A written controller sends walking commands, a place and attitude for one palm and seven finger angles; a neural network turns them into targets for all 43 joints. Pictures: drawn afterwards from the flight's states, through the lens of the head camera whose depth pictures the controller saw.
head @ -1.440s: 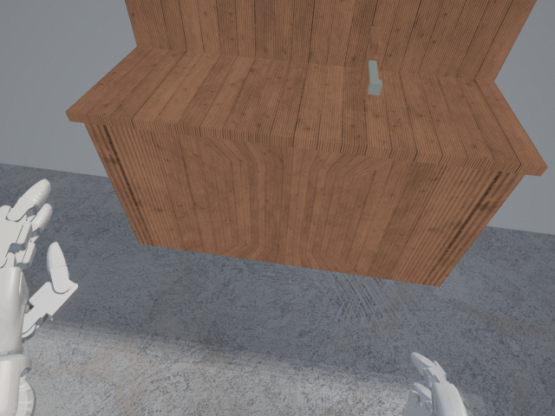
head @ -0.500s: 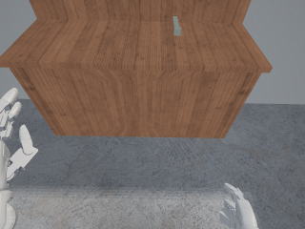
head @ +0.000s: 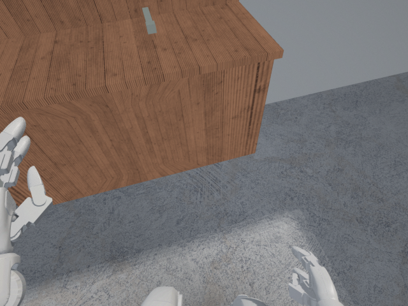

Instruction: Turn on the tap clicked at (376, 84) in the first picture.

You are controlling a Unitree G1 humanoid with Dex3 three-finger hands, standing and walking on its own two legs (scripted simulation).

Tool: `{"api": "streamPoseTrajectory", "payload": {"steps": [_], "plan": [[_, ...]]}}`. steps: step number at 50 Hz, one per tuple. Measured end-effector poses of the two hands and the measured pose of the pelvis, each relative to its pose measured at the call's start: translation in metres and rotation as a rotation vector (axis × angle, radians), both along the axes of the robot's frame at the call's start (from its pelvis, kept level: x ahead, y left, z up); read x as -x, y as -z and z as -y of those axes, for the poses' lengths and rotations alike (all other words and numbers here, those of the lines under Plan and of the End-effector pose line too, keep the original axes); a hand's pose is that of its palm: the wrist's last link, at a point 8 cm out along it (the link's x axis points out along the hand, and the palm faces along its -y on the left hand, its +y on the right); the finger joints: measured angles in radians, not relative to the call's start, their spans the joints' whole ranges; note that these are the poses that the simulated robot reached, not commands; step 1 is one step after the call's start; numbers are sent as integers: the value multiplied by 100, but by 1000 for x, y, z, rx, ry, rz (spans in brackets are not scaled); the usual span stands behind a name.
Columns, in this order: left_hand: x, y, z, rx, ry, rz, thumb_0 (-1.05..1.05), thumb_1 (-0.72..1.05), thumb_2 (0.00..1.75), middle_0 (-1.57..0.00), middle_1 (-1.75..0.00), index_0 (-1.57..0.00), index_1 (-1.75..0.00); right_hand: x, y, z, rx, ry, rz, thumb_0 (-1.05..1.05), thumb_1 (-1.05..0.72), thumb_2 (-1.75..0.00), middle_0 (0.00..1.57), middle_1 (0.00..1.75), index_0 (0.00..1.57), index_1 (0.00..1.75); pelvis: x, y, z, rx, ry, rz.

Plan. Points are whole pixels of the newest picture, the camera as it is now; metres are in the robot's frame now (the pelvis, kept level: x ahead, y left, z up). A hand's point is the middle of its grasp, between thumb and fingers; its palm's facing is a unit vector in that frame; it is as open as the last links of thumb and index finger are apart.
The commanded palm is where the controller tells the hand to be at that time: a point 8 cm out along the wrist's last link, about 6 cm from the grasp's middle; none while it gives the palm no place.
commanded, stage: walk to a spot facing it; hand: left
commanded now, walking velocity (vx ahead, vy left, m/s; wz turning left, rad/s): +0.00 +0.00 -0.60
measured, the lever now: (151, 27) +0.86 +0.23 +0.10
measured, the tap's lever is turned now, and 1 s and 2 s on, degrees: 0 0 0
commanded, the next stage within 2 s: turn to face it in 0.70 s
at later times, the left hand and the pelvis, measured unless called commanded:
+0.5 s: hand (130, 161) +0.28 +0.12 +0.19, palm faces +0.11 -0.89 -0.45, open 7.4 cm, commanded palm +0.24 +0.17 +0.20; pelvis -0.01 -0.03 +0.01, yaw -21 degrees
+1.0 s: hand (175, 132) +0.34 +0.07 +0.19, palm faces +0.14 -0.92 -0.36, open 7.4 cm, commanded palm +0.30 +0.12 +0.20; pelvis +0.05 -0.09 +0.01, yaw -19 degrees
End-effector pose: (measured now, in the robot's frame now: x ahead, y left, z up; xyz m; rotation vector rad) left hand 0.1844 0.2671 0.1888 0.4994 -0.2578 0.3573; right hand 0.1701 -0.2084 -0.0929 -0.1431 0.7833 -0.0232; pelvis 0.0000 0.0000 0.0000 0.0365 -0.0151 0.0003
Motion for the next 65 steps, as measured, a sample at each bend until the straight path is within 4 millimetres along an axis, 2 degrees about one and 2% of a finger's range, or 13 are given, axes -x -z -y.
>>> {"api": "streamPoseTrajectory", "payload": {"steps": [9,13,17,20,24,27,30,34,38,43,48,56,65], "plan": [[-8,-18,10,-37,139,12,1,88,90,-22,-31,-22,-30,50,-31,48,107,159,-30,1,-91,-90,20,30,20,30,8,-17,-2,-16,124,-54],[-17,-13,10,-4,179,55,1,88,90,-22,-31,-22,-30,68,-37,57,155,215,-2,1,-91,-90,20,30,20,30,14,-12,-8,-6,176,-45],[-31,-14,22,-1,216,70,1,88,90,-21,-30,-22,-30,86,-39,55,117,291,26,1,-91,-90,20,30,20,30,13,-16,-4,21,224,-24],[-45,-14,42,7,251,58,1,89,90,-21,-30,-21,-30,99,-34,52,76,330,15,1,-91,-90,20,30,20,30,9,-19,4,47,273,-26],[-67,-15,82,-31,336,56,1,89,90,-21,-30,-21,-30,116,-22,57,30,375,-13,1,-91,-90,20,30,20,30,6,-17,24,66,346,-25],[-84,-13,118,-97,406,85,1,89,90,-21,-30,-21,-30,126,-3,72,1,409,-13,1,-90,-90,21,30,20,30,6,-1,46,61,368,-21],[-95,-8,150,-96,468,110,1,88,90,-21,-30,-21,-30,138,15,96,9,445,-56,1,-90,-90,21,30,20,30,10,9,55,59,396,-6],[-98,-11,173,-94,539,71,1,88,90,-22,-31,-22,-30,153,8,124,46,540,-103,1,-91,-90,21,30,20,30,3,2,61,57,423,-5],[-100,-27,175,-114,561,102,1,88,90,-22,-31,-22,-30,160,-13,144,119,590,-119,1,-91,-90,20,30,20,30,-11,-7,71,45,425,-5],[-115,-29,154,-63,479,184,1,88,90,-22,-31,-22,-30,145,-24,159,209,607,-91,1,-91,-90,20,30,20,30,-37,-3,76,52,405,19],[-133,-13,144,31,351,130,1,88,90,-22,-31,-22,-30,104,-25,156,167,543,-36,1,-91,-90,20,30,19,30,-51,-8,84,56,356,12],[-115,-11,163,16,335,54,1,88,90,-21,-30,-22,-30,32,-18,145,60,365,24,1,-91,-90,20,30,20,30,-59,-7,101,43,286,-3],[-118,-5,126,0,201,30,1,88,90,-22,-31,-22,-30,-22,-25,136,80,270,45,1,-91,-90,21,30,20,30,-69,-7,97,15,220,3]]}}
